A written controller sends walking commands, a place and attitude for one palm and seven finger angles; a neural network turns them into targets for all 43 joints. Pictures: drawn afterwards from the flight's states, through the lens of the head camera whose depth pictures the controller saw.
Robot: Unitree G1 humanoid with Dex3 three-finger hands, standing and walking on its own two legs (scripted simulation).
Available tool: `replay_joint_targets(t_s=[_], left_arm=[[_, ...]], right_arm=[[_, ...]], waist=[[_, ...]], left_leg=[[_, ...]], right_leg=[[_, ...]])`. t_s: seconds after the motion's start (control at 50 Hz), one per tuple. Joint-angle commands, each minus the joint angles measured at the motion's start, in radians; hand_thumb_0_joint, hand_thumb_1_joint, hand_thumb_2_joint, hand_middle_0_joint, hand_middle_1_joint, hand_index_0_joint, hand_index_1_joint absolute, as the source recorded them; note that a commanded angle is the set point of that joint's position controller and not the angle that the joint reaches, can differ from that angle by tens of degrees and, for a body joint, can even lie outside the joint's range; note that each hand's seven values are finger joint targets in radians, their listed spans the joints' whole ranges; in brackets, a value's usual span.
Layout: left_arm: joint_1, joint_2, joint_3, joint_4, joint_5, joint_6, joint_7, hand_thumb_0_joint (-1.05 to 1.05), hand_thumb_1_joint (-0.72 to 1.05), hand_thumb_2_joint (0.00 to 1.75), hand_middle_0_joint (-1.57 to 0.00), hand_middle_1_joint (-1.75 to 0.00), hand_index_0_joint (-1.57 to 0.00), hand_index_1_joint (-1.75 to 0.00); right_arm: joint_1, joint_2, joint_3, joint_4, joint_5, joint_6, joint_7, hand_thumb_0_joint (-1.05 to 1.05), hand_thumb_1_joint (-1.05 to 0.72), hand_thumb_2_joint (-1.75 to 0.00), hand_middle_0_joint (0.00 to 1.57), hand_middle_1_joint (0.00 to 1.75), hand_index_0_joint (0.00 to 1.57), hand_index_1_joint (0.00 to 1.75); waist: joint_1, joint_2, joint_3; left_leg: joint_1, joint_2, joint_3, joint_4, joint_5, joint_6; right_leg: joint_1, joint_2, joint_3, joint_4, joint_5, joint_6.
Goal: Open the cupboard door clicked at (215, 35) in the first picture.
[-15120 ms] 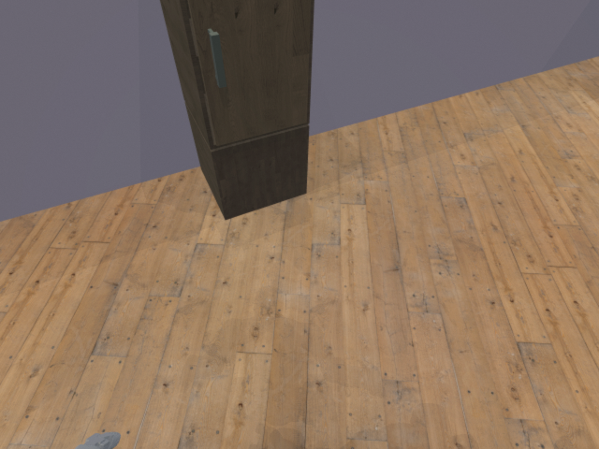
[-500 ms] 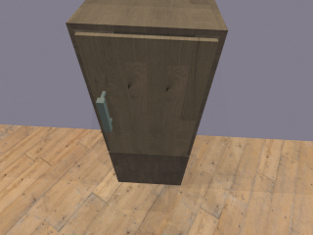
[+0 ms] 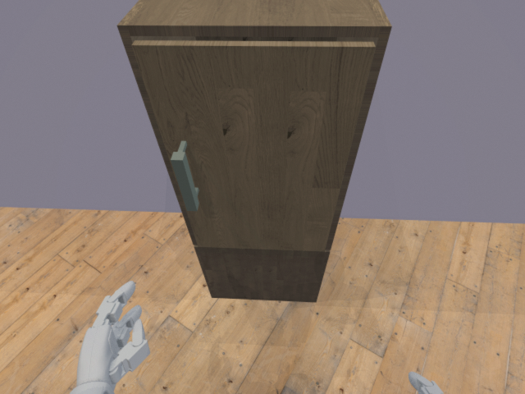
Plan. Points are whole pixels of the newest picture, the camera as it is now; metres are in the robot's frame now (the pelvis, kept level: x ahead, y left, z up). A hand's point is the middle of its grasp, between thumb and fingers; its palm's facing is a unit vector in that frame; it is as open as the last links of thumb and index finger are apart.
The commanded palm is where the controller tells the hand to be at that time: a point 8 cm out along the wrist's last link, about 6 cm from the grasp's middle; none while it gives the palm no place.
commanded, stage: raise the hand with hooked fingers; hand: left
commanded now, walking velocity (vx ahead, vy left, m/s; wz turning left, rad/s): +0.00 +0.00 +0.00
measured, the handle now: (188, 176) +0.53 +0.18 -0.01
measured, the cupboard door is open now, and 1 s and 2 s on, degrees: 0 0 0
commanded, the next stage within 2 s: move the hooked fingers beside the handle in 1.92 s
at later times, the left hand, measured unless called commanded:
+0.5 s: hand (134, 350) +0.20 +0.21 -0.03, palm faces -0.04 -1.00 -0.05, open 10.1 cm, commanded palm +0.17 +0.27 -0.03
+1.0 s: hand (101, 320) +0.23 +0.26 -0.01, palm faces +0.01 -1.00 -0.05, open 13.1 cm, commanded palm +0.21 +0.31 +0.00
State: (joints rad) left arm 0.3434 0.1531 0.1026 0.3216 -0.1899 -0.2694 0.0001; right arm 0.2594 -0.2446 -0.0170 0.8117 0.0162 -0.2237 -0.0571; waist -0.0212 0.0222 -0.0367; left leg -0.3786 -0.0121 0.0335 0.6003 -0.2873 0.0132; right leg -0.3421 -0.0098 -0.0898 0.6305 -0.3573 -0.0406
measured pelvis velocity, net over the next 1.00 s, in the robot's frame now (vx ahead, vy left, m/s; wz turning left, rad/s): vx -0.02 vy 0.03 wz -0.02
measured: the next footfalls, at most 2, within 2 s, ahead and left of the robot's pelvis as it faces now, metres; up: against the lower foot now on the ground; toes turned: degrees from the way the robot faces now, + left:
none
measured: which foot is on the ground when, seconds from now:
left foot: down 0.00-1.00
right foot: down 0.00-1.00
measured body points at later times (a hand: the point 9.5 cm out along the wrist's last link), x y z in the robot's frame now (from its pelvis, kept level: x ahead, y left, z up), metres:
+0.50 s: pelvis -0.04 +0.01 -0.08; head +0.03 +0.02 +0.37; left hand +0.19 +0.26 -0.03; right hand +0.15 -0.21 -0.16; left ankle +0.01 +0.11 -0.73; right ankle -0.02 -0.09 -0.73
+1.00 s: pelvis -0.02 +0.03 -0.06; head +0.04 +0.05 +0.39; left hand +0.23 +0.32 -0.01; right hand +0.14 -0.22 -0.12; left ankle +0.01 +0.11 -0.73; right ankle -0.02 -0.09 -0.73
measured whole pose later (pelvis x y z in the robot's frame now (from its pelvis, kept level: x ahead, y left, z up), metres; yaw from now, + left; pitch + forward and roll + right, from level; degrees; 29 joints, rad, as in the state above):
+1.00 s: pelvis -0.02 +0.03 -0.06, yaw -1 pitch +13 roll -3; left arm 0.19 0.32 0.31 0.22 -0.33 -0.39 -0.38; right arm 0.24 -0.27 0.02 0.56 0.03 -0.21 -0.07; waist -0.01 0.01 -0.11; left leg -0.82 0.01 0.02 1.05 -0.46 0.05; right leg -0.74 0.00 -0.10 0.99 -0.48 -0.02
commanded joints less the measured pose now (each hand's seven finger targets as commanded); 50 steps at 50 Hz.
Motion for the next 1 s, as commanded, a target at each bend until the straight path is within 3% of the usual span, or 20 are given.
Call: replay_joint_targets(t_s=[0.0,0.04,0.06,0.1,0.12,0.18,0.24,0.26,0.3,0.34,0.4,0.46,0.5,0.62,0.64,0.68,0.74,0.86,0.94,0.98], left_arm=[[0.196,0.018,0.060,-0.018,-0.059,-0.331,-0.202,0.00,0.67,0.80,-0.22,-0.45,-0.22,-0.45],[0.165,0.078,0.082,-0.046,-0.074,-0.465,-0.331,0.00,0.62,0.78,-0.22,-0.48,-0.22,-0.48],[0.166,0.149,0.155,-0.018,-0.081,-0.476,-0.371,0.00,0.60,0.77,-0.22,-0.50,-0.22,-0.50],[0.125,0.154,0.160,-0.146,-0.131,-0.416,-0.407,0.00,0.55,0.75,-0.22,-0.53,-0.22,-0.53],[0.075,0.158,0.159,-0.212,-0.150,-0.373,-0.403,0.00,0.53,0.74,-0.23,-0.54,-0.23,-0.54],[-0.095,0.198,0.164,-0.434,-0.151,-0.313,-0.336,0.00,0.46,0.71,-0.23,-0.58,-0.23,-0.58],[-0.143,0.197,0.123,-0.593,-0.093,-0.325,-0.265,0.00,0.39,0.68,-0.24,-0.63,-0.24,-0.63],[-0.195,0.209,0.106,-0.620,-0.082,-0.327,-0.260,0.00,0.36,0.67,-0.24,-0.64,-0.24,-0.64],[-0.166,0.194,0.091,-0.563,-0.069,-0.320,-0.268,0.00,0.32,0.65,-0.24,-0.68,-0.24,-0.68],[-0.138,0.202,0.103,-0.490,-0.082,-0.289,-0.293,0.00,0.27,0.63,-0.25,-0.70,-0.25,-0.70],[-0.095,0.237,0.162,-0.408,-0.114,-0.208,-0.338,0.00,0.20,0.60,-0.25,-0.75,-0.25,-0.75],[-0.066,0.259,0.214,-0.379,-0.143,-0.143,-0.342,0.00,0.13,0.57,-0.25,-0.80,-0.25,-0.80],[-0.074,0.267,0.237,-0.409,-0.150,-0.143,-0.330,0.00,0.08,0.55,-0.26,-0.82,-0.26,-0.82],[-0.105,0.261,0.236,-0.352,-0.146,-0.202,-0.314,0.00,-0.06,0.49,-0.27,-0.92,-0.27,-0.92],[-0.125,0.258,0.221,-0.354,-0.142,-0.210,-0.320,0.00,-0.08,0.48,-0.27,-0.93,-0.27,-0.93],[-0.155,0.287,0.240,-0.360,-0.144,-0.220,-0.334,0.00,-0.13,0.46,-0.27,-0.96,-0.27,-0.96],[-0.157,0.303,0.255,-0.367,-0.148,-0.215,-0.342,0.00,-0.20,0.43,-0.28,-1.00,-0.28,-1.00],[-0.230,0.343,0.294,-0.319,-0.163,-0.194,-0.362,0.00,-0.34,0.37,-0.29,-1.10,-0.29,-1.10],[-0.268,0.350,0.289,-0.314,-0.158,-0.183,-0.379,0.00,-0.43,0.33,-0.29,-1.15,-0.29,-1.15],[-0.294,0.368,0.304,-0.296,-0.161,-0.168,-0.392,0.00,-0.48,0.31,-0.30,-1.18,-0.30,-1.18]], right_arm=[[-0.150,-0.124,-0.070,-0.252,-0.019,-0.082,0.038,0.00,-0.90,-0.90,0.20,0.30,0.20,0.30],[-0.170,-0.128,-0.078,-0.304,-0.012,-0.089,0.062,0.00,-0.90,-0.90,0.20,0.30,0.20,0.30],[-0.155,-0.134,-0.087,-0.322,-0.005,-0.081,0.067,0.00,-0.90,-0.90,0.20,0.30,0.20,0.30],[-0.192,-0.138,-0.081,-0.419,0.012,-0.064,0.059,0.00,-0.90,-0.90,0.20,0.30,0.20,0.30],[-0.190,-0.138,-0.077,-0.448,0.019,-0.054,0.047,0.00,-0.90,-0.90,0.20,0.30,0.20,0.30],[-0.151,-0.123,-0.066,-0.472,0.021,-0.033,0.016,0.00,-0.90,-0.90,0.20,0.30,0.20,0.30],[-0.095,-0.110,-0.052,-0.452,0.009,-0.026,-0.006,0.00,-0.90,-0.90,0.20,0.30,0.20,0.30],[-0.085,-0.117,-0.044,-0.442,0.002,-0.024,-0.014,0.00,-0.90,-0.90,0.20,0.30,0.20,0.30],[-0.081,-0.115,-0.039,-0.409,0.000,-0.031,-0.023,0.00,-0.90,-0.90,0.20,0.30,0.20,0.30],[-0.082,-0.120,-0.032,-0.393,0.005,-0.037,-0.026,0.00,-0.90,-0.90,0.20,0.30,0.20,0.30],[-0.096,-0.125,-0.027,-0.394,0.018,-0.031,-0.029,0.00,-0.90,-0.90,0.20,0.30,0.20,0.30],[-0.108,-0.116,-0.023,-0.404,0.020,-0.027,-0.032,0.00,-0.90,-0.90,0.20,0.30,0.20,0.30],[-0.103,-0.112,-0.025,-0.401,0.020,-0.029,-0.030,0.00,-0.90,-0.90,0.20,0.30,0.20,0.30],[-0.076,-0.125,-0.029,-0.378,0.014,-0.041,-0.021,0.00,-0.90,-0.90,0.20,0.30,0.20,0.30],[-0.072,-0.132,-0.029,-0.378,0.016,-0.045,-0.020,0.00,-0.90,-0.90,0.20,0.30,0.20,0.30],[-0.058,-0.144,-0.030,-0.381,0.015,-0.047,-0.021,0.00,-0.90,-0.90,0.20,0.30,0.20,0.30],[-0.044,-0.148,-0.035,-0.381,0.017,-0.050,-0.022,0.00,-0.90,-0.90,0.20,0.30,0.20,0.30],[-0.031,-0.161,-0.028,-0.380,0.018,-0.036,-0.023,0.00,-0.90,-0.90,0.20,0.30,0.20,0.30],[-0.028,-0.164,-0.022,-0.387,0.022,-0.035,-0.021,0.00,-0.90,-0.90,0.20,0.30,0.20,0.30],[-0.019,-0.169,-0.021,-0.389,0.019,-0.032,-0.020,0.00,-0.90,-0.90,0.20,0.30,0.20,0.30]], waist=[[0.090,-0.176,-0.118],[0.084,-0.138,-0.199],[0.098,-0.087,-0.219],[0.103,-0.045,-0.291],[0.091,-0.071,-0.312],[0.046,-0.019,-0.304],[0.006,0.062,-0.326],[-0.020,0.030,-0.313],[-0.029,0.058,-0.302],[-0.026,0.048,-0.290],[0.009,0.034,-0.317],[0.039,0.008,-0.343],[0.041,0.022,-0.362],[0.020,-0.012,-0.285],[0.010,0.002,-0.270],[0.018,0.026,-0.294],[0.018,0.040,-0.330],[0.014,0.048,-0.285],[0.017,0.112,-0.305],[0.011,0.073,-0.319]], left_leg=[[-0.238,-0.012,-0.029,0.221,0.073,-0.019],[-0.358,-0.020,-0.024,0.339,0.046,-0.022],[-0.389,-0.020,-0.021,0.375,0.047,-0.022],[-0.417,-0.030,0.008,0.401,-0.011,-0.008],[-0.423,-0.027,0.005,0.402,-0.046,-0.001],[-0.433,-0.007,-0.016,0.432,-0.093,0.015],[-0.347,0.019,-0.052,0.423,-0.037,0.028],[-0.352,0.026,-0.068,0.436,-0.030,0.031],[-0.349,0.030,-0.077,0.438,-0.032,0.027],[-0.366,0.028,-0.086,0.426,-0.053,0.023],[-0.376,0.021,-0.084,0.395,-0.052,0.019],[-0.361,0.017,-0.085,0.360,-0.019,0.019],[-0.344,0.017,-0.077,0.351,0.005,0.018],[-0.343,0.020,-0.081,0.326,-0.021,0.015],[-0.336,0.022,-0.081,0.321,-0.040,0.016],[-0.310,0.021,-0.085,0.310,-0.021,0.014],[-0.267,0.021,-0.084,0.298,0.022,0.013],[-0.249,0.022,-0.092,0.278,0.038,0.008],[-0.187,0.026,-0.100,0.252,0.061,-0.002],[-0.177,0.028,-0.105,0.254,0.097,-0.001]], right_leg=[[-0.284,0.006,0.032,0.181,0.121,0.017],[-0.325,-0.005,0.090,0.280,0.129,0.014],[-0.324,-0.012,0.126,0.307,0.129,0.007],[-0.320,-0.013,0.158,0.301,0.008,0.014],[-0.331,-0.008,0.155,0.290,-0.058,0.020],[-0.370,-0.007,0.195,0.248,-0.161,0.031],[-0.416,0.017,0.135,0.283,-0.055,0.017],[-0.441,0.027,0.120,0.304,-0.031,0.016],[-0.473,0.030,0.094,0.313,-0.027,0.015],[-0.470,0.033,0.080,0.302,-0.051,0.017],[-0.401,0.029,0.082,0.275,-0.059,0.019],[-0.331,0.030,0.074,0.260,-0.036,0.019],[-0.309,0.022,0.077,0.249,-0.010,0.024],[-0.361,0.027,0.054,0.245,-0.043,0.023],[-0.382,0.027,0.052,0.241,-0.066,0.022],[-0.370,0.029,0.046,0.250,-0.045,0.015],[-0.348,0.029,0.039,0.248,0.007,0.016],[-0.342,0.041,0.032,0.238,0.030,0.010],[-0.342,0.040,0.021,0.231,0.039,0.007],[-0.331,0.044,0.019,0.231,0.073,0.009]])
